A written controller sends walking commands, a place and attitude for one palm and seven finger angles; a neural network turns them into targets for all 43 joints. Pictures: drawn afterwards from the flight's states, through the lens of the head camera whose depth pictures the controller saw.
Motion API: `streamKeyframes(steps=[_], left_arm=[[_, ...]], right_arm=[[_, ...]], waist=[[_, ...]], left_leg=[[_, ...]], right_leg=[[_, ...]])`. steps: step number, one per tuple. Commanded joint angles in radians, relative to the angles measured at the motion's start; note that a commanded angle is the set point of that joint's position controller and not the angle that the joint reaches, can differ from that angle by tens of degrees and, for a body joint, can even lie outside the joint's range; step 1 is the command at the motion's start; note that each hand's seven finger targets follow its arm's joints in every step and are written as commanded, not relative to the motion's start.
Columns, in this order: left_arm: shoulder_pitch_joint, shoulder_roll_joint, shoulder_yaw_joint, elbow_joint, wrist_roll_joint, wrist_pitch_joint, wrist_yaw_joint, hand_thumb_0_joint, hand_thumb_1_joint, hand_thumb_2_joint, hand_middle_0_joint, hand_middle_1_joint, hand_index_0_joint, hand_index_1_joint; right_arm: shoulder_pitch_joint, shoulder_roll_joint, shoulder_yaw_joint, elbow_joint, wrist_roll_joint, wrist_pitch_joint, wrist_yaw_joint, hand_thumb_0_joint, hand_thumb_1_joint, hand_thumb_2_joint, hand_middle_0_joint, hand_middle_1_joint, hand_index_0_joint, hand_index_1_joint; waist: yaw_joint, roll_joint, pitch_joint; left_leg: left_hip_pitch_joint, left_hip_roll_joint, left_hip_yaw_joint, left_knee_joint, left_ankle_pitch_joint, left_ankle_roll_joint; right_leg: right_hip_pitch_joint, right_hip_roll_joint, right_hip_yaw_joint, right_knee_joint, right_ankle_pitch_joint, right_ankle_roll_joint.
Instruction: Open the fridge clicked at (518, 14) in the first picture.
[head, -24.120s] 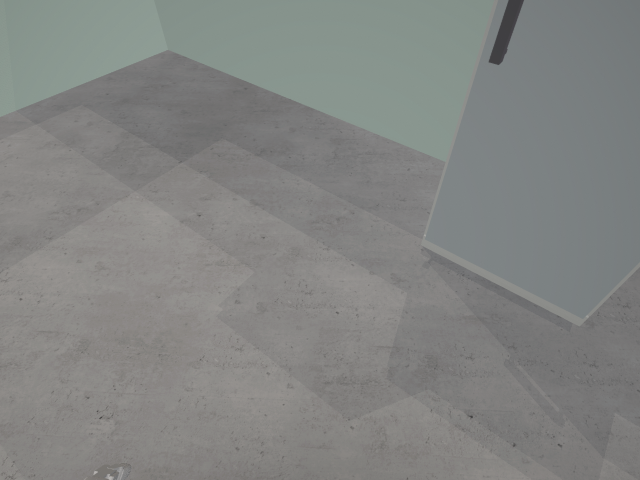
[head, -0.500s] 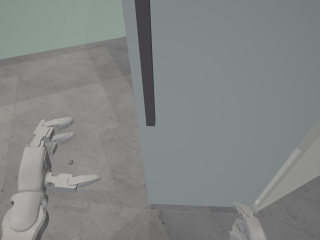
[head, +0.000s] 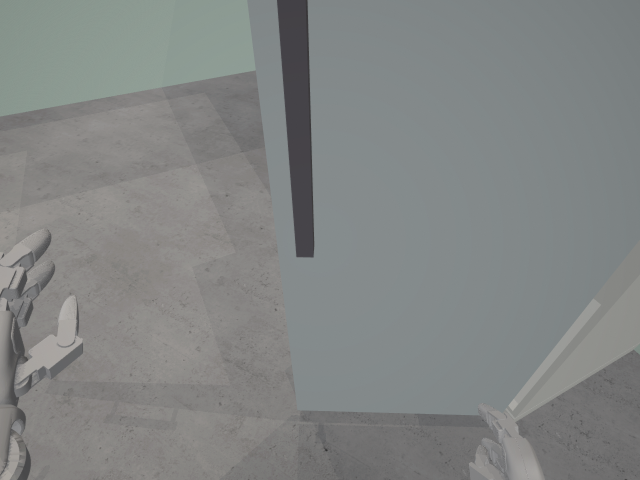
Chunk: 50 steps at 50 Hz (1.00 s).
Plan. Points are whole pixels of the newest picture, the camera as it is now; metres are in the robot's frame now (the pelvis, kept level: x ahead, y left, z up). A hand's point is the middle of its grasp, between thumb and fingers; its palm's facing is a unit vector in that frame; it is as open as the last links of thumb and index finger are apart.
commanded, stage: draw the hand back to the body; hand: left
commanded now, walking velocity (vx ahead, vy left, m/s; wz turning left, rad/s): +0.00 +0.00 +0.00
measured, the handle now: (301, 125) +0.44 +0.09 +0.25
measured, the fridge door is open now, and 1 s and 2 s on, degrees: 62 62 62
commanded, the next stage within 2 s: step back with the hand held close in 0.30 s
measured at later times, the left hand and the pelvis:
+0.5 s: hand (80, 331) +0.19 +0.27 +0.16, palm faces +0.48 -0.80 -0.37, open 7.4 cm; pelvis +0.00 -0.01 +0.00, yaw +1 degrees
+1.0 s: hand (29, 384) +0.14 +0.28 +0.15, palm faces +0.42 -0.78 -0.47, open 7.4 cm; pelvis -0.06 +0.02 -0.01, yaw +0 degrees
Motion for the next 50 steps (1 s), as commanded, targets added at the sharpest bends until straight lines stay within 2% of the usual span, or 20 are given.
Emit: streamKeyframes(steps=[1, 7, 9, 13, 14, 19, 21, 22, 23, 24, 25, 27, 29, 33, 34, 36, 39, 47, 49, 50], left_arm=[[-0.151, 0.168, 0.068, -0.227, 0.004, -0.057, 0.013, 0.000, 0.900, 0.900, -0.200, -0.300, -0.200, -0.300], [-0.152, 0.190, 0.094, -0.236, 0.006, -0.051, 0.018, 0.000, 0.900, 0.900, -0.200, -0.300, -0.200, -0.300], [-0.126, 0.201, 0.108, -0.230, 0.006, -0.048, 0.017, 0.000, 0.900, 0.900, -0.200, -0.300, -0.200, -0.300], [-0.133, 0.178, 0.089, -0.230, 0.001, -0.043, 0.011, 0.000, 0.900, 0.900, -0.200, -0.300, -0.200, -0.300], [-0.115, 0.191, 0.104, -0.209, -0.002, -0.039, 0.010, 0.000, 0.900, 0.900, -0.200, -0.300, -0.200, -0.300], [-0.114, 0.195, 0.106, -0.217, 0.000, -0.042, 0.010, 0.000, 0.900, 0.900, -0.200, -0.300, -0.200, -0.300], [-0.157, 0.178, 0.076, -0.251, 0.002, -0.046, 0.010, 0.000, 0.900, 0.900, -0.200, -0.300, -0.200, -0.300], [-0.280, 0.327, 0.206, -0.326, 0.008, -0.094, 0.022, 0.000, 0.900, 0.900, -0.200, -0.300, -0.200, -0.300], [-0.159, 0.240, 0.143, -0.225, 0.008, -0.101, 0.015, 0.000, 0.900, 0.900, -0.200, -0.300, -0.200, -0.300], [-0.123, 0.247, 0.150, -0.229, 0.014, -0.109, 0.014, 0.000, 0.900, 0.900, -0.200, -0.300, -0.200, -0.300], [-0.065, 0.217, 0.127, -0.222, 0.016, -0.112, 0.010, 0.000, 0.900, 0.900, -0.200, -0.300, -0.200, -0.300], [-0.003, 0.204, 0.118, -0.243, 0.017, -0.114, 0.011, 0.000, 0.900, 0.900, -0.200, -0.300, -0.200, -0.300], [0.033, 0.230, 0.145, -0.270, 0.015, -0.122, 0.017, 0.000, 0.900, 0.900, -0.200, -0.300, -0.200, -0.300], [0.076, 0.254, 0.179, -0.301, 0.008, -0.130, 0.025, 0.000, 0.900, 0.900, -0.200, -0.300, -0.200, -0.300], [0.080, 0.269, 0.192, -0.307, 0.009, -0.131, 0.027, 0.000, 0.900, 0.900, -0.200, -0.300, -0.200, -0.300], [0.089, 0.254, 0.181, -0.307, 0.005, -0.135, 0.029, 0.000, 0.900, 0.900, -0.200, -0.300, -0.200, -0.300], [0.083, 0.273, 0.198, -0.328, 0.009, -0.149, 0.037, 0.000, 0.900, 0.900, -0.200, -0.300, -0.200, -0.300], [0.052, 0.241, 0.185, -0.325, 0.034, -0.204, 0.052, 0.000, 0.900, 0.900, -0.200, -0.300, -0.200, -0.300], [0.049, 0.256, 0.205, -0.323, 0.040, -0.215, 0.055, 0.000, 0.900, 0.900, -0.200, -0.300, -0.200, -0.300], [0.046, 0.234, 0.187, -0.324, 0.041, -0.220, 0.054, 0.000, 0.900, 0.900, -0.200, -0.300, -0.200, -0.300]], right_arm=[[-0.126, -0.113, -0.034, -0.163, -0.003, -0.060, -0.007, 0.000, -0.900, -0.900, 0.200, 0.300, 0.200, 0.300], [-0.132, -0.107, -0.029, -0.161, -0.009, -0.059, -0.008, 0.000, -0.900, -0.900, 0.200, 0.300, 0.200, 0.300], [-0.133, -0.108, -0.029, -0.161, -0.010, -0.057, -0.007, 0.000, -0.900, -0.900, 0.200, 0.300, 0.200, 0.300], [-0.137, -0.101, -0.028, -0.165, -0.007, -0.046, -0.005, 0.000, -0.900, -0.900, 0.200, 0.300, 0.200, 0.300], [-0.139, -0.105, -0.029, -0.165, -0.009, -0.046, -0.007, 0.000, -0.900, -0.900, 0.200, 0.300, 0.200, 0.300], [-0.142, -0.104, -0.031, -0.166, -0.009, -0.044, -0.008, 0.000, -0.900, -0.900, 0.200, 0.300, 0.200, 0.300], [-0.144, -0.100, -0.028, -0.166, -0.009, -0.048, -0.008, 0.000, -0.900, -0.900, 0.200, 0.300, 0.200, 0.300], [-0.154, -0.120, -0.027, -0.211, 0.002, -0.028, -0.004, 0.000, -0.900, -0.900, 0.200, 0.300, 0.200, 0.300], [-0.152, -0.105, -0.028, -0.182, -0.005, -0.014, -0.009, 0.000, -0.900, -0.900, 0.200, 0.300, 0.200, 0.300], [-0.150, -0.106, -0.032, -0.191, -0.006, -0.003, -0.008, 0.000, -0.900, -0.900, 0.200, 0.300, 0.200, 0.300], [-0.146, -0.106, -0.036, -0.193, -0.008, 0.007, -0.009, 0.000, -0.900, -0.900, 0.200, 0.300, 0.200, 0.300], [-0.129, -0.116, -0.049, -0.213, -0.005, 0.024, -0.008, 0.000, -0.900, -0.900, 0.200, 0.300, 0.200, 0.300], [-0.124, -0.120, -0.054, -0.226, -0.002, 0.032, -0.012, 0.000, -0.900, -0.900, 0.200, 0.300, 0.200, 0.300], [-0.115, -0.118, -0.064, -0.253, 0.007, 0.054, -0.017, 0.000, -0.900, -0.900, 0.200, 0.300, 0.200, 0.300], [-0.118, -0.123, -0.066, -0.255, 0.008, 0.056, -0.018, 0.000, -0.900, -0.900, 0.200, 0.300, 0.200, 0.300], [-0.116, -0.119, -0.067, -0.263, 0.011, 0.059, -0.019, 0.000, -0.900, -0.900, 0.200, 0.300, 0.200, 0.300], [-0.110, -0.129, -0.072, -0.266, 0.011, 0.052, -0.020, 0.000, -0.900, -0.900, 0.200, 0.300, 0.200, 0.300], [-0.088, -0.138, -0.073, -0.263, 0.012, 0.005, -0.019, 0.000, -0.900, -0.900, 0.200, 0.300, 0.200, 0.300], [-0.084, -0.144, -0.077, -0.257, 0.007, -0.010, -0.020, 0.000, -0.900, -0.900, 0.200, 0.300, 0.200, 0.300], [-0.081, -0.136, -0.073, -0.255, 0.009, -0.016, -0.020, 0.000, -0.900, -0.900, 0.200, 0.300, 0.200, 0.300]], waist=[[-0.016, 0.024, -0.065], [-0.007, 0.041, -0.076], [0.000, 0.035, -0.086], [-0.008, 0.019, -0.072], [-0.003, -0.009, -0.064], [-0.001, 0.015, -0.078], [-0.008, 0.042, -0.087], [-0.043, 0.003, -0.016], [-0.053, -0.063, -0.019], [-0.047, -0.080, -0.028], [-0.052, -0.073, -0.064], [-0.054, -0.008, -0.132], [-0.051, 0.017, -0.181], [-0.054, -0.028, -0.219], [-0.054, -0.009, -0.224], [-0.057, -0.019, -0.200], [-0.057, 0.014, -0.190], [-0.069, 0.038, -0.095], [-0.068, 0.040, -0.096], [-0.069, 0.037, -0.093]], left_leg=[[0.081, 0.011, -0.036, -0.075, 0.126, 0.004], [0.080, 0.005, -0.039, -0.071, 0.150, 0.001], [0.082, 0.005, -0.035, -0.066, 0.168, 0.001], [0.077, 0.006, -0.029, -0.062, 0.174, 0.001], [0.075, 0.007, -0.027, -0.060, 0.171, 0.005], [0.075, 0.003, -0.021, -0.056, 0.169, 0.007], [0.083, -0.002, -0.020, -0.053, 0.176, 0.008], [0.009, 0.018, -0.039, -0.010, 0.110, 0.024], [0.008, 0.012, -0.048, 0.015, 0.108, 0.025], [0.007, 0.012, -0.044, 0.028, 0.135, 0.024], [0.018, 0.018, -0.042, 0.035, 0.185, 0.024], [0.032, 0.031, -0.036, 0.036, 0.274, 0.023], [0.040, 0.041, -0.040, 0.032, 0.351, 0.022], [0.023, 0.060, -0.049, 0.029, 0.426, 0.024], [0.019, 0.060, -0.049, 0.027, 0.421, 0.024], [-0.022, 0.065, -0.055, 0.016, 0.368, 0.025], [-0.075, 0.070, -0.071, -0.010, 0.255, 0.030], [-0.340, 0.091, -0.136, -0.100, -0.272, 0.055], [-0.371, 0.095, -0.152, -0.108, -0.316, 0.059], [-0.381, 0.098, -0.155, -0.106, -0.333, 0.059]], right_leg=[[-0.100, 0.024, -0.030, -0.066, 0.121, -0.030], [-0.082, 0.022, -0.031, -0.060, 0.146, -0.034], [-0.071, 0.022, -0.029, -0.060, 0.166, -0.034], [-0.078, 0.021, -0.030, -0.060, 0.175, -0.031], [-0.082, 0.022, -0.029, -0.068, 0.177, -0.029], [-0.073, 0.018, -0.026, -0.070, 0.174, -0.029], [-0.074, 0.015, -0.026, -0.065, 0.187, -0.028], [-0.177, -0.031, 0.040, -0.125, 0.207, -0.022], [-0.198, -0.053, 0.041, -0.130, 0.210, -0.025], [-0.205, -0.061, 0.040, -0.126, 0.256, -0.025], [-0.196, -0.066, 0.032, -0.100, 0.302, -0.023], [-0.177, -0.064, 0.025, -0.057, 0.339, -0.016], [-0.161, -0.054, 0.012, -0.024, 0.356, -0.011], [-0.148, -0.036, 0.006, 0.028, 0.393, -0.004], [-0.148, -0.037, 0.007, 0.033, 0.389, -0.004], [-0.156, -0.033, 0.014, 0.036, 0.348, -0.002], [-0.155, -0.024, 0.019, 0.038, 0.257, -0.004], [-0.134, -0.006, 0.047, 0.047, -0.049, -0.012], [-0.130, 0.000, 0.051, 0.056, -0.085, -0.014], [-0.134, -0.001, 0.049, 0.065, -0.104, -0.015]])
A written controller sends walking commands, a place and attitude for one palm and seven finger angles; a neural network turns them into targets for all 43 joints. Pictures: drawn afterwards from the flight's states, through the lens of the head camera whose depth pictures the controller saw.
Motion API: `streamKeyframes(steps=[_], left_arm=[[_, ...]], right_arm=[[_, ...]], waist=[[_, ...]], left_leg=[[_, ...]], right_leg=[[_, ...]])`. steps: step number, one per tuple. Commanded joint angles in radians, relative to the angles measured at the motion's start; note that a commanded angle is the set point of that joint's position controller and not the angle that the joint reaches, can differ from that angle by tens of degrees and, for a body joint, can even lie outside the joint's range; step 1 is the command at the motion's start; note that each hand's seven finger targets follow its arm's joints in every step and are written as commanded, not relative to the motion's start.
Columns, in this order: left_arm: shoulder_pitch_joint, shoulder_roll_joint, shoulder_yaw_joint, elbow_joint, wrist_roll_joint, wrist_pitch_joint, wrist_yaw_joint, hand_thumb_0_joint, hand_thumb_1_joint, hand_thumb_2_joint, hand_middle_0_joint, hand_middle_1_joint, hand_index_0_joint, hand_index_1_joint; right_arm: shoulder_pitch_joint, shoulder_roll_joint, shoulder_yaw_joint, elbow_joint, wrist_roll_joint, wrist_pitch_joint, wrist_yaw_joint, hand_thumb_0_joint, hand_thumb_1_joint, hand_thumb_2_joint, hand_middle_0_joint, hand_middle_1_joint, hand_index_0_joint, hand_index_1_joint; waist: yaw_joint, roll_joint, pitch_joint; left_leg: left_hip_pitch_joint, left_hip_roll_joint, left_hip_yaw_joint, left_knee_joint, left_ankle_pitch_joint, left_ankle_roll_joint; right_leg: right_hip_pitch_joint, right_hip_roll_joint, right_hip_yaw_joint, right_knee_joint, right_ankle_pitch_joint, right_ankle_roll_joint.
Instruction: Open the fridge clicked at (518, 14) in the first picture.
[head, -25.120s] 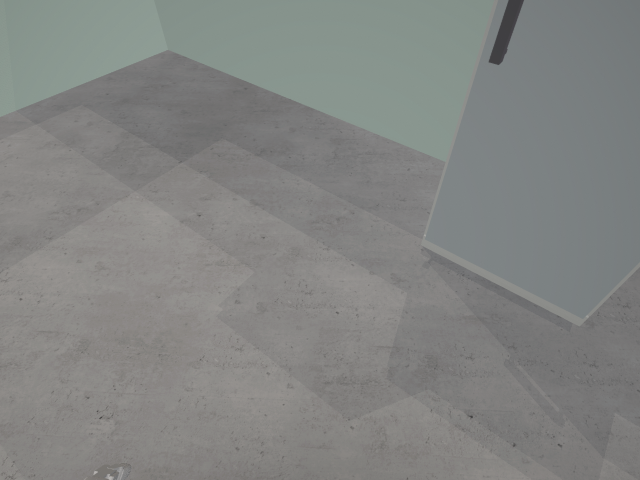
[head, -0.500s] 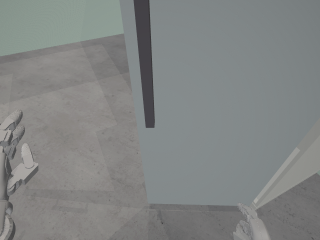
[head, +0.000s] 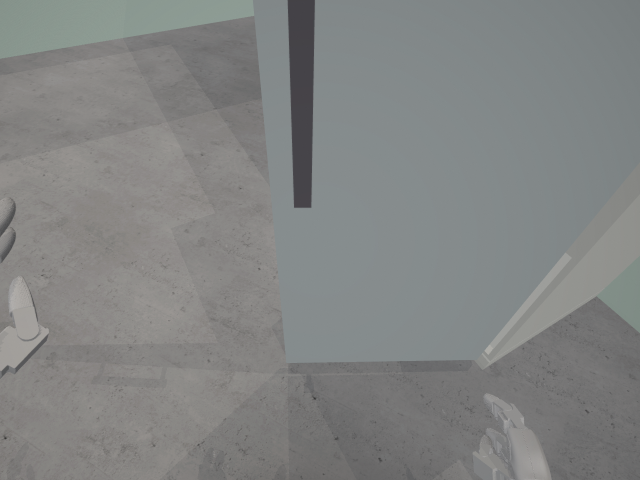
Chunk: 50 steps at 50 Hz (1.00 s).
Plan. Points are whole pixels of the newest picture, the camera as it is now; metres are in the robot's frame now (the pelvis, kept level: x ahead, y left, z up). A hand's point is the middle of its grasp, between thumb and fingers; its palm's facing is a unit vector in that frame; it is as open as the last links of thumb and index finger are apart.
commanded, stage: step back with the hand held close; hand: left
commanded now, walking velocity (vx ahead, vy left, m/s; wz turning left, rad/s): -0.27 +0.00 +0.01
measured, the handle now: (301, 67) +0.51 +0.07 +0.26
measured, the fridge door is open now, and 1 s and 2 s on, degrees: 62 62 62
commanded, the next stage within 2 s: stop stepping back and stand still in 1.00 s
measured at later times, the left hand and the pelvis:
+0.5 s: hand out of the picture +0.14 +0.27 +0.17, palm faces +0.48 -0.76 -0.44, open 7.4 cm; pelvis -0.06 +0.00 -0.01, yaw +3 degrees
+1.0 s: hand out of the picture +0.05 +0.28 +0.17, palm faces +0.46 -0.79 -0.40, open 7.4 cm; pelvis -0.15 +0.01 +0.00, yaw +1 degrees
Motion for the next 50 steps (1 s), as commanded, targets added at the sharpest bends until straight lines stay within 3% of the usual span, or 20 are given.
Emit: streamKeyframes(steps=[1, 9, 16, 21, 26, 29, 31, 33, 34, 36, 38, 39, 40, 41, 42, 43, 44, 46, 47, 50], left_arm=[[-0.061, 0.170, 0.122, -0.200, 0.009, -0.085, 0.026, 0.000, 0.900, 0.900, -0.200, -0.300, -0.200, -0.300], [-0.067, 0.198, 0.163, -0.223, 0.019, -0.120, 0.030, 0.000, 0.900, 0.900, -0.200, -0.300, -0.200, -0.300], [-0.111, 0.173, 0.138, -0.210, 0.019, -0.141, 0.023, 0.000, 0.900, 0.900, -0.200, -0.300, -0.200, -0.300], [-0.120, 0.179, 0.137, -0.225, 0.018, -0.152, 0.025, 0.000, 0.900, 0.900, -0.200, -0.300, -0.200, -0.300], [-0.083, 0.188, 0.181, -0.261, 0.021, -0.168, 0.021, 0.000, 0.900, 0.900, -0.200, -0.300, -0.200, -0.300], [-0.050, 0.224, 0.230, -0.259, 0.014, -0.171, 0.014, 0.000, 0.900, 0.900, -0.200, -0.300, -0.200, -0.300], [-0.004, 0.213, 0.218, -0.231, -0.006, -0.171, 0.008, 0.000, 0.900, 0.900, -0.200, -0.300, -0.200, -0.300], [-0.040, 0.211, 0.170, -0.255, -0.010, -0.160, 0.015, 0.000, 0.900, 0.900, -0.200, -0.300, -0.200, -0.300], [-0.075, 0.233, 0.175, -0.267, -0.009, -0.143, 0.029, 0.000, 0.900, 0.900, -0.200, -0.300, -0.200, -0.300], [-0.114, 0.215, 0.138, -0.278, 0.006, -0.114, 0.030, 0.000, 0.900, 0.900, -0.200, -0.300, -0.200, -0.300], [-0.143, 0.206, 0.128, -0.237, 0.018, -0.101, 0.030, 0.000, 0.900, 0.900, -0.200, -0.300, -0.200, -0.300], [-0.201, 0.213, 0.115, -0.255, 0.023, -0.101, 0.029, 0.000, 0.900, 0.900, -0.200, -0.300, -0.200, -0.300], [-0.198, 0.214, 0.122, -0.258, 0.019, -0.112, 0.028, 0.000, 0.900, 0.900, -0.200, -0.300, -0.200, -0.300], [-0.200, 0.212, 0.133, -0.289, 0.024, -0.126, 0.028, 0.000, 0.900, 0.900, -0.200, -0.300, -0.200, -0.300], [-0.182, 0.216, 0.157, -0.282, 0.014, -0.136, 0.027, 0.000, 0.900, 0.900, -0.200, -0.300, -0.200, -0.300], [-0.107, 0.205, 0.172, -0.219, -0.006, -0.132, 0.022, 0.000, 0.900, 0.900, -0.200, -0.300, -0.200, -0.300], [-0.076, 0.215, 0.183, -0.260, -0.028, -0.127, 0.016, 0.000, 0.900, 0.900, -0.200, -0.300, -0.200, -0.300], [-0.061, 0.152, 0.130, -0.311, -0.028, -0.123, 0.011, 0.000, 0.900, 0.900, -0.200, -0.300, -0.200, -0.300], [-0.050, 0.135, 0.107, -0.328, -0.026, -0.111, 0.009, 0.000, 0.900, 0.900, -0.200, -0.300, -0.200, -0.300], [-0.068, 0.141, 0.089, -0.339, -0.016, -0.092, 0.009, 0.000, 0.900, 0.900, -0.200, -0.300, -0.200, -0.300]], right_arm=[[-0.092, -0.141, -0.054, -0.156, -0.005, -0.086, -0.012, 0.000, -0.900, -0.900, 0.200, 0.300, 0.200, 0.300], [-0.082, -0.142, -0.061, -0.129, -0.019, -0.132, -0.014, 0.000, -0.900, -0.900, 0.200, 0.300, 0.200, 0.300], [-0.070, -0.129, -0.063, -0.114, -0.019, -0.140, -0.005, 0.000, -0.900, -0.900, 0.200, 0.300, 0.200, 0.300], [-0.068, -0.127, -0.066, -0.110, -0.020, -0.137, -0.003, 0.000, -0.900, -0.900, 0.200, 0.300, 0.200, 0.300], [-0.093, -0.133, -0.075, -0.122, -0.020, -0.147, -0.007, 0.000, -0.900, -0.900, 0.200, 0.300, 0.200, 0.300], [-0.107, -0.136, -0.085, -0.126, -0.023, -0.152, -0.002, 0.000, -0.900, -0.900, 0.200, 0.300, 0.200, 0.300], [-0.104, -0.120, -0.088, -0.121, -0.022, -0.149, 0.005, 0.000, -0.900, -0.900, 0.200, 0.300, 0.200, 0.300], [-0.074, -0.087, -0.091, -0.096, -0.008, -0.135, 0.018, 0.000, -0.900, -0.900, 0.200, 0.300, 0.200, 0.300], [-0.071, -0.095, -0.101, -0.072, -0.017, -0.125, 0.023, 0.000, -0.900, -0.900, 0.200, 0.300, 0.200, 0.300], [-0.089, -0.059, -0.068, -0.080, -0.030, -0.114, 0.025, 0.000, -0.900, -0.900, 0.200, 0.300, 0.200, 0.300], [-0.094, -0.068, -0.056, -0.073, -0.030, -0.105, 0.006, 0.000, -0.900, -0.900, 0.200, 0.300, 0.200, 0.300], [-0.097, -0.081, -0.057, -0.062, -0.027, -0.106, -0.006, 0.000, -0.900, -0.900, 0.200, 0.300, 0.200, 0.300], [-0.084, -0.107, -0.065, -0.060, -0.022, -0.110, -0.018, 0.000, -0.900, -0.900, 0.200, 0.300, 0.200, 0.300], [-0.093, -0.136, -0.079, -0.084, -0.020, -0.118, -0.022, 0.000, -0.900, -0.900, 0.200, 0.300, 0.200, 0.300], [-0.066, -0.110, -0.090, -0.082, -0.018, -0.137, -0.014, 0.000, -0.900, -0.900, 0.200, 0.300, 0.200, 0.300], [-0.056, -0.108, -0.098, -0.084, -0.020, -0.153, -0.010, 0.000, -0.900, -0.900, 0.200, 0.300, 0.200, 0.300], [-0.052, -0.116, -0.100, -0.084, -0.032, -0.163, 0.000, 0.000, -0.900, -0.900, 0.200, 0.300, 0.200, 0.300], [-0.043, -0.118, -0.103, -0.062, -0.024, -0.175, 0.026, 0.000, -0.900, -0.900, 0.200, 0.300, 0.200, 0.300], [-0.053, -0.119, -0.100, -0.065, -0.018, -0.174, 0.038, 0.000, -0.900, -0.900, 0.200, 0.300, 0.200, 0.300], [-0.090, -0.115, -0.083, -0.078, -0.018, -0.171, 0.046, 0.000, -0.900, -0.900, 0.200, 0.300, 0.200, 0.300]], waist=[[-0.003, 0.069, -0.089], [-0.002, 0.093, -0.118], [-0.009, 0.005, -0.104], [-0.016, 0.012, -0.117], [0.000, 0.156, -0.177], [0.005, 0.178, -0.192], [0.000, 0.109, -0.134], [-0.008, -0.161, -0.161], [0.003, -0.237, -0.171], [-0.006, -0.260, -0.112], [-0.018, -0.211, -0.091], [-0.031, -0.124, -0.094], [-0.031, 0.023, -0.128], [-0.014, 0.236, -0.188], [-0.011, 0.227, -0.255], [-0.013, 0.215, -0.271], [-0.012, 0.224, -0.272], [-0.013, 0.151, -0.246], [-0.008, 0.179, -0.233], [-0.011, 0.224, -0.183]], left_leg=[[-0.140, 0.096, -0.155, -0.206, -0.414, 0.032], [-0.161, 0.102, -0.182, -0.201, -0.455, 0.035], [-0.126, 0.075, -0.156, -0.114, -0.411, 0.020], [-0.078, 0.070, -0.145, -0.087, -0.415, 0.011], [-0.282, 0.187, -0.258, -0.280, -0.527, 0.063], [-0.335, 0.229, -0.242, -0.261, -0.527, 0.077], [-0.251, 0.181, -0.179, -0.157, -0.471, 0.026], [0.071, 0.005, -0.004, 0.303, -0.280, -0.082], [0.110, -0.019, -0.023, 0.521, -0.282, -0.093], [0.001, 0.011, -0.076, 0.520, -0.306, -0.070], [0.058, 0.004, -0.037, 0.225, -0.264, -0.056], [0.099, -0.006, -0.015, 0.008, -0.159, -0.059], [0.142, 0.051, -0.037, -0.144, 0.051, -0.043], [0.101, 0.233, -0.192, -0.175, 0.267, 0.024], [0.118, 0.325, -0.187, -0.178, 0.390, 0.082], [0.100, 0.363, -0.224, -0.182, 0.347, 0.121], [0.108, 0.387, -0.274, -0.172, 0.351, 0.151], [0.189, 0.351, -0.185, -0.132, 0.477, 0.143], [0.194, 0.328, -0.132, -0.139, 0.464, 0.119], [0.121, 0.312, -0.126, -0.213, 0.202, 0.080]], right_leg=[[0.107, 0.001, 0.054, -0.028, -0.181, -0.036], [0.109, 0.027, 0.090, 0.015, -0.161, -0.044], [-0.001, 0.002, 0.161, -0.017, -0.167, -0.063], [-0.078, -0.006, 0.158, -0.027, -0.215, -0.063], [0.174, 0.091, 0.063, 0.243, -0.057, -0.035], [0.228, 0.095, 0.083, 0.295, -0.077, -0.047], [0.072, 0.033, 0.176, 0.135, -0.180, -0.104], [-0.308, -0.214, 0.488, -0.195, -0.338, -0.204], [-0.386, -0.339, 0.589, -0.281, -0.295, -0.266], [-0.247, -0.294, 0.455, -0.184, 0.143, -0.234], [-0.171, -0.199, 0.334, -0.072, 0.373, -0.159], [-0.131, -0.156, 0.285, 0.017, 0.438, -0.122], [-0.102, -0.066, 0.218, 0.120, 0.391, -0.067], [-0.063, 0.036, 0.137, 0.276, 0.179, -0.013], [-0.059, 0.077, 0.100, 0.427, -0.156, -0.007], [-0.108, 0.093, 0.083, 0.570, -0.298, -0.008], [-0.161, 0.089, 0.111, 0.639, -0.347, -0.009], [-0.187, 0.075, 0.076, 0.573, -0.313, -0.009], [-0.160, 0.075, 0.038, 0.514, -0.293, -0.007], [-0.049, 0.072, -0.023, 0.303, -0.271, -0.008]])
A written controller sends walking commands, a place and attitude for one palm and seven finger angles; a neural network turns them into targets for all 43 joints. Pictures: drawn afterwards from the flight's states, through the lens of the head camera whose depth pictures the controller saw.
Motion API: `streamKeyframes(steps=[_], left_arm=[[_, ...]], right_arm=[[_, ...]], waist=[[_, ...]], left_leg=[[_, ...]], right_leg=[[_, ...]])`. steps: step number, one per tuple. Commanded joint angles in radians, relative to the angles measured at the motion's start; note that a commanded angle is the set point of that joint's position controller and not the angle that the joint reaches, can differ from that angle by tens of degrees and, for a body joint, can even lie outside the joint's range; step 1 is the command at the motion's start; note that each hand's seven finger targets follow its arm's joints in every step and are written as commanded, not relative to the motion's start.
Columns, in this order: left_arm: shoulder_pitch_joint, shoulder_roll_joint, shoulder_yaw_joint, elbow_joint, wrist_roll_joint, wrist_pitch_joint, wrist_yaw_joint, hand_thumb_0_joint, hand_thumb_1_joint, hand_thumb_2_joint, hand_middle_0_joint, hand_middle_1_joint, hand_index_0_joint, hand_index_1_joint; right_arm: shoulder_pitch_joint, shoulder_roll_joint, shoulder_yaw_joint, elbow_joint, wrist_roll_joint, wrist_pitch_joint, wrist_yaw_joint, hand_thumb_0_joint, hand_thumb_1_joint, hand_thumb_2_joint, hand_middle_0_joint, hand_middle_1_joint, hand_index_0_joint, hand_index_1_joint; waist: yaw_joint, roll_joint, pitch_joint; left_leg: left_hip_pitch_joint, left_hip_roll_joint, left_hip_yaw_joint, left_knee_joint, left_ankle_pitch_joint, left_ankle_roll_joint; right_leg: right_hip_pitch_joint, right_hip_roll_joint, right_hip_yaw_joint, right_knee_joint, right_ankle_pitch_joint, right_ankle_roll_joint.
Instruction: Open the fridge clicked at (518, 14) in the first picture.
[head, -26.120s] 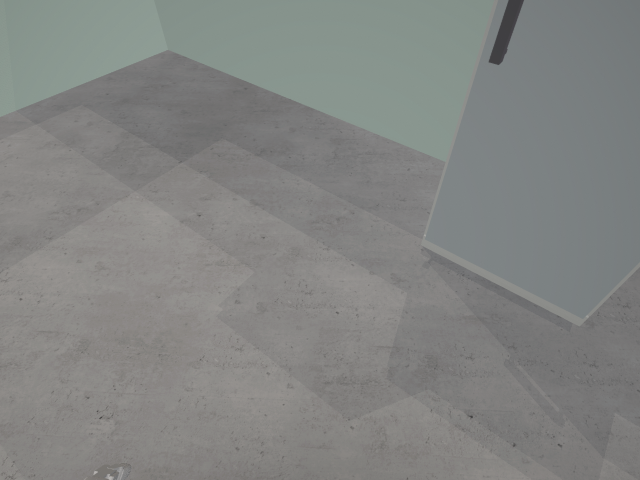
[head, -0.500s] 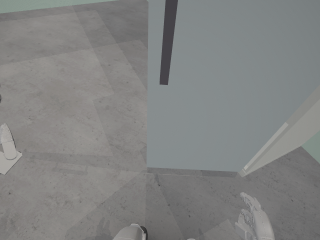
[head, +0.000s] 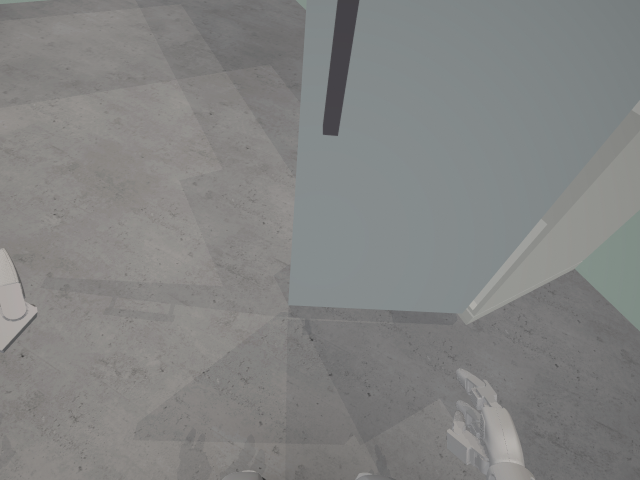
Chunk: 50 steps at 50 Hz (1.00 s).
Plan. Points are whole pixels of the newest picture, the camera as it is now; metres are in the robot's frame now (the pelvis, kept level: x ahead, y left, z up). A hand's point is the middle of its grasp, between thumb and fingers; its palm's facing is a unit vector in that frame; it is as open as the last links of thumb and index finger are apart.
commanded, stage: stop stepping back and stand still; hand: left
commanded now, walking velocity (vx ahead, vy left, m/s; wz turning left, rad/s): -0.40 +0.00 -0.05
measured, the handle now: (346, 0) +0.66 +0.05 +0.26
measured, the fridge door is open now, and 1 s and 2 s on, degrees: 62 62 62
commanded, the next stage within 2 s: let the arm hang, fingers relaxed in 0.82 s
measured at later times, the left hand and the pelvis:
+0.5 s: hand (27, 435) +0.12 +0.23 +0.16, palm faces +0.34 -0.83 -0.45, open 7.4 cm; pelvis -0.10 -0.01 +0.00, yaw -5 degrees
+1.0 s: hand (57, 437) +0.14 +0.25 +0.08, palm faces +0.26 -0.84 -0.48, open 7.4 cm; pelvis -0.09 +0.00 -0.01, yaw -1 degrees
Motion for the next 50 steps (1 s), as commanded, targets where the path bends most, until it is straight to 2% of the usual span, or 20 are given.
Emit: streamKeyframes(steps=[1, 5, 7, 8, 11, 15, 18, 20, 23, 26, 28, 31, 34, 37, 39, 44, 45, 46, 48, 50], left_arm=[[-0.018, 0.152, 0.056, -0.265, 0.003, -0.056, 0.007, 0.000, 0.900, 0.900, -0.200, -0.300, -0.200, -0.300], [0.034, 0.206, 0.114, -0.208, -0.002, -0.051, -0.001, 0.000, 0.900, 0.900, -0.200, -0.300, -0.200, -0.300], [0.064, 0.276, 0.160, -0.158, -0.015, -0.055, 0.004, 0.000, 0.900, 0.900, -0.200, -0.300, -0.200, -0.300], [0.042, 0.267, 0.139, -0.154, -0.016, -0.054, 0.014, 0.000, 0.900, 0.900, -0.200, -0.300, -0.200, -0.300], [0.067, 0.216, 0.110, -0.109, 0.002, -0.015, 0.040, 0.000, 0.900, 0.900, -0.200, -0.300, -0.200, -0.300], [0.024, 0.183, 0.071, -0.083, 0.009, -0.004, 0.049, 0.000, 0.900, 0.900, -0.200, -0.300, -0.200, -0.300], [0.044, 0.191, 0.072, -0.082, 0.017, -0.026, 0.042, 0.000, 0.900, 0.900, -0.200, -0.300, -0.200, -0.300], [0.042, 0.202, 0.077, -0.135, 0.018, -0.043, 0.034, 0.000, 0.900, 0.900, -0.200, -0.300, -0.200, -0.300], [0.015, 0.185, 0.073, -0.129, 0.041, -0.046, 0.038, 0.000, 0.900, 0.900, -0.200, -0.300, -0.200, -0.300], [0.032, 0.179, 0.075, -0.115, 0.040, -0.047, 0.039, 0.000, 0.900, 0.900, -0.200, -0.300, -0.200, -0.300], [0.038, 0.179, 0.075, -0.084, 0.039, -0.044, 0.038, 0.000, 0.900, 0.900, -0.200, -0.300, -0.200, -0.300], [-0.028, 0.194, 0.082, -0.074, 0.032, -0.048, 0.039, 0.000, 0.900, 0.900, -0.200, -0.300, -0.200, -0.300], [-0.113, 0.168, 0.044, -0.040, 0.035, -0.050, 0.040, 0.000, 0.900, 0.900, -0.200, -0.300, -0.200, -0.300], [-0.137, 0.158, 0.029, -0.023, 0.037, -0.048, 0.043, 0.000, 0.900, 0.900, -0.200, -0.300, -0.200, -0.300], [-0.126, 0.171, 0.043, -0.069, 0.034, -0.056, 0.042, 0.000, 0.900, 0.900, -0.200, -0.300, -0.200, -0.300], [-0.100, 0.169, 0.062, -0.118, 0.038, -0.062, 0.030, 0.000, 0.900, 0.900, -0.200, -0.300, -0.200, -0.300], [-0.090, 0.173, 0.068, -0.110, 0.039, -0.066, 0.033, 0.000, 0.900, 0.900, -0.200, -0.300, -0.200, -0.300], [-0.065, -0.005, -0.340, 0.679, 0.121, 0.129, -0.110, 0.000, 0.900, 0.900, -0.200, -0.300, -0.200, -0.300], [-0.056, -0.077, -0.354, 0.737, 0.101, 0.227, -0.122, 0.000, 0.900, 0.900, -0.200, -0.300, -0.200, -0.300], [-0.126, -0.041, -0.363, 0.828, 0.100, 0.224, -0.124, 0.000, 0.900, 0.900, -0.200, -0.300, -0.200, -0.300]], right_arm=[[-0.035, -0.198, -0.066, -0.133, 0.004, -0.048, -0.006, 0.000, -0.900, -0.900, 0.200, 0.300, 0.200, 0.300], [-0.054, -0.186, -0.056, -0.145, -0.008, -0.007, -0.021, 0.000, -0.900, -0.900, 0.200, 0.300, 0.200, 0.300], [-0.033, -0.160, -0.050, -0.160, 0.000, 0.014, -0.024, 0.000, -0.900, -0.900, 0.200, 0.300, 0.200, 0.300], [-0.017, -0.162, -0.045, -0.153, 0.009, 0.010, -0.027, 0.000, -0.900, -0.900, 0.200, 0.300, 0.200, 0.300], [-0.001, -0.149, -0.010, -0.145, 0.021, 0.011, -0.038, 0.000, -0.900, -0.900, 0.200, 0.300, 0.200, 0.300], [0.006, -0.208, -0.032, -0.128, 0.018, -0.008, -0.063, 0.000, -0.900, -0.900, 0.200, 0.300, 0.200, 0.300], [0.006, -0.239, -0.050, -0.139, 0.025, -0.022, -0.064, 0.000, -0.900, -0.900, 0.200, 0.300, 0.200, 0.300], [-0.016, -0.215, -0.024, -0.129, 0.005, -0.018, -0.061, 0.000, -0.900, -0.900, 0.200, 0.300, 0.200, 0.300], [-0.006, -0.225, -0.030, -0.125, 0.000, -0.027, -0.063, 0.000, -0.900, -0.900, 0.200, 0.300, 0.200, 0.300], [0.010, -0.222, -0.038, -0.123, -0.005, -0.032, -0.059, 0.000, -0.900, -0.900, 0.200, 0.300, 0.200, 0.300], [0.013, -0.216, -0.041, -0.117, -0.009, -0.027, -0.055, 0.000, -0.900, -0.900, 0.200, 0.300, 0.200, 0.300], [0.018, -0.195, -0.044, -0.099, -0.006, -0.015, -0.042, 0.000, -0.900, -0.900, 0.200, 0.300, 0.200, 0.300], [0.022, -0.198, -0.040, -0.087, 0.001, -0.012, -0.037, 0.000, -0.900, -0.900, 0.200, 0.300, 0.200, 0.300], [0.013, -0.180, -0.025, -0.081, 0.001, -0.012, -0.048, 0.000, -0.900, -0.900, 0.200, 0.300, 0.200, 0.300], [0.000, -0.198, -0.036, -0.096, 0.002, -0.024, -0.057, 0.000, -0.900, -0.900, 0.200, 0.300, 0.200, 0.300], [-0.020, -0.195, -0.021, -0.116, 0.007, -0.032, -0.046, 0.000, -0.900, -0.900, 0.200, 0.300, 0.200, 0.300], [-0.016, -0.191, -0.019, -0.116, 0.007, -0.036, -0.045, 0.000, -0.900, -0.900, 0.200, 0.300, 0.200, 0.300], [-0.029, -0.385, -0.086, 0.118, 0.003, -0.034, 0.040, 0.000, -0.900, -0.900, 0.200, 0.300, 0.200, 0.300], [0.025, -0.261, -0.066, 0.089, 0.001, 0.055, 0.040, 0.000, -0.900, -0.900, 0.200, 0.300, 0.200, 0.300], [0.036, -0.264, -0.053, 0.084, -0.006, 0.084, 0.040, 0.000, -0.900, -0.900, 0.200, 0.300, 0.200, 0.300]], waist=[[-0.018, 0.273, -0.202], [-0.010, 0.192, -0.163], [-0.023, -0.081, -0.171], [-0.007, -0.160, -0.191], [-0.023, -0.101, -0.241], [-0.037, -0.014, -0.159], [-0.034, 0.012, -0.126], [-0.039, 0.226, -0.095], [-0.037, 0.250, -0.035], [-0.036, 0.212, -0.075], [-0.032, 0.111, -0.077], [-0.028, -0.157, -0.059], [-0.038, -0.076, -0.024], [-0.043, -0.052, -0.033], [-0.033, 0.044, -0.063], [-0.026, 0.152, -0.018], [-0.022, 0.107, -0.040], [-0.064, 0.068, -0.047], [-0.033, 0.020, -0.172], [-0.035, -0.123, -0.174]], left_leg=[[0.127, 0.237, -0.169, -0.247, 0.107, 0.094], [0.034, 0.136, -0.110, -0.222, -0.185, 0.012], [0.115, -0.021, 0.036, 0.103, -0.230, -0.067], [0.068, -0.061, -0.008, 0.293, -0.219, -0.062], [-0.074, -0.044, -0.083, 0.277, -0.216, -0.032], [0.154, -0.034, -0.086, -0.106, -0.036, 0.005], [0.158, 0.011, -0.150, -0.121, 0.037, 0.025], [0.082, 0.038, -0.217, -0.243, -0.169, 0.036], [-0.108, 0.093, -0.299, -0.391, -0.576, 0.071], [-0.086, 0.062, -0.238, -0.321, -0.520, 0.058], [-0.096, -0.002, -0.164, -0.166, -0.443, 0.040], [-0.155, -0.075, -0.060, 0.327, -0.218, -0.004], [-0.106, -0.023, -0.096, 0.317, -0.252, 0.001], [0.137, -0.051, -0.018, 0.045, -0.167, 0.014], [0.207, -0.012, -0.096, -0.066, -0.166, 0.039], [0.028, 0.041, -0.191, -0.194, -0.253, 0.047], [0.043, 0.037, -0.172, -0.170, -0.158, 0.043], [0.013, 0.039, -0.152, 0.033, 0.215, 0.034], [0.071, 0.044, -0.116, 0.057, 0.229, 0.010], [0.070, 0.033, -0.136, 0.068, 0.246, 0.020]], right_leg=[[0.151, -0.025, -0.061, -0.217, 0.012, -0.008], [0.289, -0.075, -0.058, -0.583, 0.175, -0.050], [0.089, -0.311, 0.222, -0.706, 0.205, -0.154], [0.074, -0.415, 0.319, -0.712, 0.347, -0.198], [0.316, -0.357, 0.199, -0.520, 0.691, -0.187], [0.204, -0.221, 0.099, -0.530, 0.287, -0.079], [0.208, -0.135, 0.083, -0.521, 0.258, -0.052], [0.206, -0.105, -0.001, -0.444, 0.128, -0.043], [0.297, -0.045, -0.061, -0.354, 0.066, -0.037], [0.340, -0.047, -0.073, -0.415, 0.054, -0.056], [0.322, -0.101, 0.026, -0.500, -0.009, -0.091], [0.235, -0.378, 0.462, -0.714, -0.178, -0.233], [0.145, -0.381, 0.371, -0.671, -0.129, -0.225], [0.054, -0.289, 0.193, -0.592, -0.058, -0.154], [0.060, -0.204, 0.117, -0.495, 0.021, -0.096], [0.191, -0.105, 0.018, -0.425, 0.168, -0.041], [0.219, -0.104, 0.016, -0.425, 0.243, -0.040], [0.160, -0.189, -0.025, -0.284, 0.540, -0.048], [0.184, -0.204, -0.001, -0.315, 0.476, -0.060], [0.210, -0.211, 0.001, -0.338, 0.507, -0.071]])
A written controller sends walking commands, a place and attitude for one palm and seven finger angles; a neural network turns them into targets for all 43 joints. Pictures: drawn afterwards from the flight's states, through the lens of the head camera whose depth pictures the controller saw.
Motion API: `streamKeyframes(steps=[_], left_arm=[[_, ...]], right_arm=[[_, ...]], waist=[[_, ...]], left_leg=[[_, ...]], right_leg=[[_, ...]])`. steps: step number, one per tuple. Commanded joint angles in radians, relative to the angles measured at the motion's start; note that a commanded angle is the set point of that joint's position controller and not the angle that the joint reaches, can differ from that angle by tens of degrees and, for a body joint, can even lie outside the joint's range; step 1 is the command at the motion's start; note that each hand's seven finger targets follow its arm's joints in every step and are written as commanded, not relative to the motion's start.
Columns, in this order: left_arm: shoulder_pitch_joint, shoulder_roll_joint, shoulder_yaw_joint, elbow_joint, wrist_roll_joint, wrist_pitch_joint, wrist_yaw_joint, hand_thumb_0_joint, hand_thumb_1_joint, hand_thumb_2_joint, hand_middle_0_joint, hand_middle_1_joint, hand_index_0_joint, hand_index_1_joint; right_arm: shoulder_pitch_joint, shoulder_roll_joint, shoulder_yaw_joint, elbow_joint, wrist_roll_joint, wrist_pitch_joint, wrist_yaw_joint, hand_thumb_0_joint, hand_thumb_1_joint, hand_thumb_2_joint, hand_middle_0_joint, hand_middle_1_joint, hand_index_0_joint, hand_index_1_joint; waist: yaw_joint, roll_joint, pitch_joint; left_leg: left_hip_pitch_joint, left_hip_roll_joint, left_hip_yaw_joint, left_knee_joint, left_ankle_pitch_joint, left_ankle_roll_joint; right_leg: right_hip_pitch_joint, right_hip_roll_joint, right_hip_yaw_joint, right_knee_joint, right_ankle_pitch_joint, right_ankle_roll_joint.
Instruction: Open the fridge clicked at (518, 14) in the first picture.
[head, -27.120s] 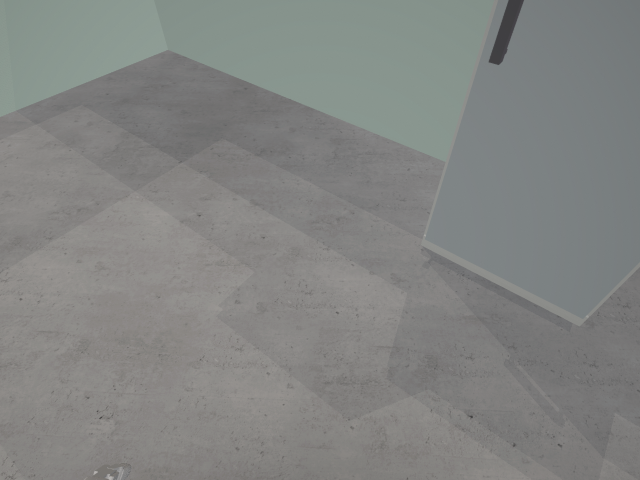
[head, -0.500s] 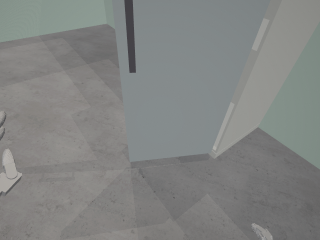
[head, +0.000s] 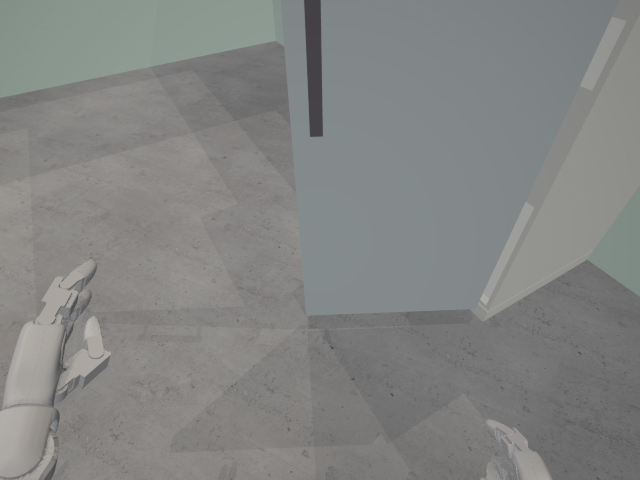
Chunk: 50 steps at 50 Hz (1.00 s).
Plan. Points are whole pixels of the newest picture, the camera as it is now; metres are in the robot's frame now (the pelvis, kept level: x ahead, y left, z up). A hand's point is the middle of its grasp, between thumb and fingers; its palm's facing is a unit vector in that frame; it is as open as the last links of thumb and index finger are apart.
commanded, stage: let the arm hang, fingers relaxed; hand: left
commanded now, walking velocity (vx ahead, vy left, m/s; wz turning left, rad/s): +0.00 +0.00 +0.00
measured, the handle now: (312, 23) +0.75 +0.07 +0.27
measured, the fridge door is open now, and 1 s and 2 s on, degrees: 62 62 62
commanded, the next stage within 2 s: look to check the result in 1.02 s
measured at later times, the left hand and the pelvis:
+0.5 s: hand out of the picture -0.06 +0.21 -0.16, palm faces +0.02 -0.98 -0.22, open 7.3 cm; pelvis -0.01 +0.02 +0.02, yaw +0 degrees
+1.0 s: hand out of the picture -0.01 +0.18 -0.16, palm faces +0.01 -0.98 -0.18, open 7.3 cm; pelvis -0.01 +0.01 +0.02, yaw -1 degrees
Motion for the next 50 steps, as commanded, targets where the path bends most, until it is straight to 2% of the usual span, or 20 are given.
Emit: streamKeyframes(steps=[1, 2, 3, 4, 7, 8, 10, 11, 12, 13, 17, 20, 22, 25, 32, 37, 42, 43, 47, 50], left_arm=[[-0.026, 0.009, -0.155, 0.402, 0.015, 0.119, -0.055, 0.000, 0.900, 0.900, -0.200, -0.300, -0.200, -0.300], [-0.050, 0.025, -0.157, 0.466, 0.013, 0.117, -0.053, 0.000, 0.900, 0.900, -0.200, -0.300, -0.200, -0.300], [-0.077, 0.035, -0.165, 0.531, 0.010, 0.120, -0.049, 0.000, 0.900, 0.900, -0.200, -0.300, -0.200, -0.300], [-0.093, 0.036, -0.173, 0.593, 0.008, 0.125, -0.045, 0.000, 0.900, 0.900, -0.200, -0.300, -0.200, -0.300], [-0.116, -0.009, -0.203, 0.766, -0.002, 0.142, -0.036, 0.000, 0.900, 0.900, -0.200, -0.300, -0.200, -0.300], [-0.109, -0.014, -0.207, 0.821, -0.003, 0.143, -0.036, 0.000, 0.900, 0.900, -0.200, -0.300, -0.200, -0.300], [-0.091, -0.031, -0.213, 0.913, -0.005, 0.141, -0.037, 0.000, 0.900, 0.900, -0.200, -0.300, -0.200, -0.300], [-0.082, -0.043, -0.216, 0.952, -0.007, 0.138, -0.037, 0.000, 0.900, 0.900, -0.200, -0.300, -0.200, -0.300], [-0.070, -0.073, -0.203, 0.978, -0.003, 0.138, -0.034, 0.000, 0.900, 0.900, -0.200, -0.300, -0.200, -0.300], [-0.066, -0.066, -0.207, 1.006, -0.005, 0.138, -0.035, 0.000, 0.900, 0.900, -0.200, -0.300, -0.200, -0.300], [-0.045, -0.081, -0.221, 1.096, -0.007, 0.134, -0.035, 0.000, 0.900, 0.900, -0.200, -0.300, -0.200, -0.300], [-0.025, -0.090, -0.228, 1.144, -0.008, 0.133, -0.033, 0.000, 0.900, 0.900, -0.200, -0.300, -0.200, -0.300], [-0.013, -0.098, -0.232, 1.166, -0.008, 0.134, -0.031, 0.000, 0.900, 0.900, -0.200, -0.300, -0.200, -0.300], [0.003, -0.107, -0.234, 1.186, -0.009, 0.132, -0.028, 0.000, 0.900, 0.900, -0.200, -0.300, -0.200, -0.300], [0.017, -0.132, -0.235, 1.203, -0.007, 0.134, -0.021, 0.000, 0.900, 0.900, -0.200, -0.300, -0.200, -0.300], [0.012, -0.142, -0.230, 1.197, -0.006, 0.133, -0.019, 0.000, 0.900, 0.900, -0.200, -0.300, -0.200, -0.300], [0.005, -0.146, -0.226, 1.187, -0.006, 0.127, -0.019, 0.000, 0.900, 0.900, -0.200, -0.300, -0.200, -0.300], [0.002, -0.146, -0.226, 1.189, -0.007, 0.127, -0.018, 0.000, 0.900, 0.900, -0.200, -0.300, -0.200, -0.300], [-0.008, -0.147, -0.224, 1.187, -0.007, 0.128, -0.019, 0.000, 0.900, 0.900, -0.200, -0.300, -0.200, -0.300], [-0.005, -0.141, -0.225, 1.187, -0.007, 0.125, -0.019, 0.000, 0.900, 0.900, -0.200, -0.300, -0.200, -0.300]], right_arm=[[-0.005, -0.157, -0.049, -0.040, -0.011, 0.043, 0.009, 0.000, -0.900, -0.900, 0.200, 0.300, 0.200, 0.300], [-0.008, -0.161, -0.049, -0.028, -0.013, 0.053, 0.009, 0.000, -0.900, -0.900, 0.200, 0.300, 0.200, 0.300], [-0.014, -0.159, -0.046, -0.013, -0.014, 0.066, 0.008, 0.000, -0.900, -0.900, 0.200, 0.300, 0.200, 0.300], [-0.016, -0.148, -0.040, 0.002, -0.018, 0.077, 0.007, 0.000, -0.900, -0.900, 0.200, 0.300, 0.200, 0.300], [-0.039, -0.112, -0.016, 0.074, -0.024, 0.102, 0.002, 0.000, -0.900, -0.900, 0.200, 0.300, 0.200, 0.300], [-0.041, -0.104, -0.010, 0.097, -0.021, 0.106, -0.001, 0.000, -0.900, -0.900, 0.200, 0.300, 0.200, 0.300], [-0.032, -0.085, -0.006, 0.141, -0.015, 0.111, -0.007, 0.000, -0.900, -0.900, 0.200, 0.300, 0.200, 0.300], [-0.021, -0.076, -0.005, 0.165, -0.014, 0.112, -0.011, 0.000, -0.900, -0.900, 0.200, 0.300, 0.200, 0.300], [-0.006, -0.060, -0.011, 0.179, -0.019, 0.113, -0.015, 0.000, -0.900, -0.900, 0.200, 0.300, 0.200, 0.300], [0.008, -0.056, -0.010, 0.199, -0.018, 0.115, -0.017, 0.000, -0.900, -0.900, 0.200, 0.300, 0.200, 0.300], [0.068, -0.051, -0.014, 0.261, -0.009, 0.116, -0.024, 0.000, -0.900, -0.900, 0.200, 0.300, 0.200, 0.300], [0.099, -0.040, -0.016, 0.295, -0.005, 0.118, -0.026, 0.000, -0.900, -0.900, 0.200, 0.300, 0.200, 0.300], [0.113, -0.033, -0.018, 0.315, -0.005, 0.120, -0.027, 0.000, -0.900, -0.900, 0.200, 0.300, 0.200, 0.300], [0.132, -0.020, -0.017, 0.336, -0.005, 0.119, -0.028, 0.000, -0.900, -0.900, 0.200, 0.300, 0.200, 0.300], [0.153, 0.015, -0.016, 0.364, -0.007, 0.122, -0.027, 0.000, -0.900, -0.900, 0.200, 0.300, 0.200, 0.300], [0.159, 0.029, -0.016, 0.371, -0.010, 0.121, -0.026, 0.000, -0.900, -0.900, 0.200, 0.300, 0.200, 0.300], [0.160, 0.038, -0.016, 0.370, -0.010, 0.115, -0.026, 0.000, -0.900, -0.900, 0.200, 0.300, 0.200, 0.300], [0.159, 0.041, -0.016, 0.371, -0.010, 0.116, -0.027, 0.000, -0.900, -0.900, 0.200, 0.300, 0.200, 0.300], [0.159, 0.042, -0.016, 0.370, -0.010, 0.117, -0.028, 0.000, -0.900, -0.900, 0.200, 0.300, 0.200, 0.300], [0.157, 0.040, -0.017, 0.369, -0.008, 0.117, -0.027, 0.000, -0.900, -0.900, 0.200, 0.300, 0.200, 0.300]], waist=[[-0.033, -0.246, -0.075], [-0.035, -0.268, -0.080], [-0.037, -0.257, -0.064], [-0.040, -0.208, -0.056], [-0.027, 0.025, -0.013], [-0.023, 0.065, -0.003], [-0.019, 0.056, 0.002], [-0.022, 0.071, 0.007], [-0.024, 0.115, 0.008], [-0.026, 0.141, 0.012], [-0.031, 0.051, 0.023], [-0.031, -0.006, 0.058], [-0.032, -0.029, 0.084], [-0.032, -0.044, 0.080], [-0.032, -0.049, 0.134], [-0.031, -0.043, 0.150], [-0.031, -0.042, 0.119], [-0.032, -0.018, 0.127], [-0.033, -0.006, 0.143], [-0.034, -0.040, 0.134]], left_leg=[[0.035, 0.085, -0.092, -0.005, 0.366, 0.035], [0.051, 0.073, -0.086, -0.001, 0.376, 0.031], [0.067, 0.062, -0.081, -0.012, 0.359, 0.026], [0.082, 0.060, -0.081, -0.033, 0.374, 0.022], [0.089, 0.089, -0.114, -0.150, 0.307, 0.030], [0.080, 0.093, -0.119, -0.179, 0.265, 0.032], [0.080, 0.090, -0.118, -0.204, 0.175, 0.029], [0.096, 0.082, -0.109, -0.208, 0.144, 0.025], [0.104, 0.084, -0.105, -0.216, 0.113, 0.025], [0.105, 0.085, -0.110, -0.232, 0.089, 0.025], [0.133, 0.097, -0.118, -0.256, 0.086, 0.028], [0.135, 0.100, -0.119, -0.274, 0.074, 0.031], [0.136, 0.097, -0.113, -0.280, 0.055, 0.031], [0.143, 0.094, -0.107, -0.283, 0.057, 0.031], [0.114, 0.089, -0.103, -0.304, 0.010, 0.031], [0.098, 0.082, -0.101, -0.306, -0.001, 0.030], [0.119, 0.075, -0.088, -0.282, 0.058, 0.027], [0.120, 0.076, -0.086, -0.282, 0.062, 0.026], [0.107, 0.081, -0.090, -0.290, 0.053, 0.024], [0.123, 0.079, -0.080, -0.279, 0.064, 0.022]], right_leg=[[0.055, -0.116, 0.073, -0.054, 0.423, -0.046], [0.069, -0.129, 0.088, -0.066, 0.468, -0.055], [0.060, -0.137, 0.096, -0.084, 0.461, -0.059], [0.064, -0.129, 0.095, -0.084, 0.451, -0.057], [0.074, -0.076, 0.074, -0.122, 0.225, -0.025], [0.092, -0.067, 0.073, -0.143, 0.179, -0.022], [0.113, -0.070, 0.081, -0.200, 0.138, -0.027], [0.107, -0.075, 0.089, -0.224, 0.135, -0.033], [0.104, -0.074, 0.081, -0.239, 0.128, -0.038], [0.107, -0.069, 0.078, -0.243, 0.124, -0.039], [0.110, -0.068, 0.067, -0.279, 0.131, -0.038], [0.096, -0.070, 0.058, -0.293, 0.118, -0.036], [0.077, -0.069, 0.057, -0.299, 0.104, -0.035], [0.075, -0.071, 0.059, -0.296, 0.097, -0.035], [0.042, -0.068, 0.059, -0.289, 0.062, -0.032], [0.030, -0.066, 0.064, -0.287, 0.046, -0.031], [0.042, -0.074, 0.069, -0.288, 0.078, -0.034], [0.038, -0.075, 0.070, -0.289, 0.081, -0.034], [0.042, -0.069, 0.072, -0.292, 0.087, -0.035], [0.041, -0.074, 0.073, -0.304, 0.082, -0.035]])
